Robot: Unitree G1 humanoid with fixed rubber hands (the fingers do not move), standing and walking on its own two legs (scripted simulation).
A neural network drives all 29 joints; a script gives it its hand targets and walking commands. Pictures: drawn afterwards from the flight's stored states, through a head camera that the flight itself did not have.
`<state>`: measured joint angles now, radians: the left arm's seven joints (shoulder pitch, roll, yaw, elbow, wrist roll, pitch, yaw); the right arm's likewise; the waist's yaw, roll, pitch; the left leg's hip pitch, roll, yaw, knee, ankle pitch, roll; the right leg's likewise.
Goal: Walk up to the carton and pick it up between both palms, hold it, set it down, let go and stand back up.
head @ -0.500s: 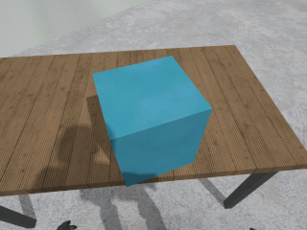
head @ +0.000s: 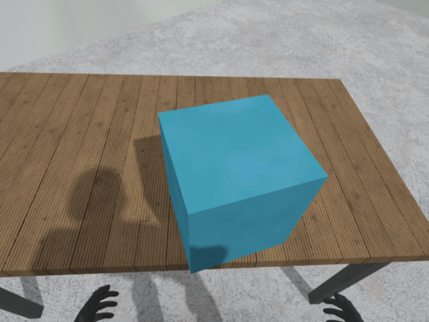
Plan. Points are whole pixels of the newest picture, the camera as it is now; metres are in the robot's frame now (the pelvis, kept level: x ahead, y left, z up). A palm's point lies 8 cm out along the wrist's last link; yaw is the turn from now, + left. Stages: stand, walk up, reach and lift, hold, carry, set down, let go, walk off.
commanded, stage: walk up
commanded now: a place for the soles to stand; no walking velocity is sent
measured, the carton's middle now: (228, 186) +0.35 +0.00 +0.05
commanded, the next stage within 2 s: reach and lift in 1.52 s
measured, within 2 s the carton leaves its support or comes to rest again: neither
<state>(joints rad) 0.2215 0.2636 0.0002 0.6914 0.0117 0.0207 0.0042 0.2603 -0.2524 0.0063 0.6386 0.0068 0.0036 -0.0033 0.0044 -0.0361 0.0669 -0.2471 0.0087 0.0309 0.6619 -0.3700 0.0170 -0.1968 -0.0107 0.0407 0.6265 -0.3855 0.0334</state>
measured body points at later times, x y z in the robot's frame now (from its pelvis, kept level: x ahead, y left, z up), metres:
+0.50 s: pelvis -0.03 +0.00 +0.01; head -0.02 +0.00 +0.46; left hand +0.05 +0.26 -0.12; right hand +0.07 -0.26 -0.10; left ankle -0.01 +0.11 -0.72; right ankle -0.03 -0.14 -0.72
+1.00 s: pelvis -0.02 -0.03 +0.01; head -0.02 -0.02 +0.46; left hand +0.03 +0.24 -0.12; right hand +0.07 -0.28 -0.11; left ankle -0.01 +0.11 -0.72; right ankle -0.03 -0.14 -0.72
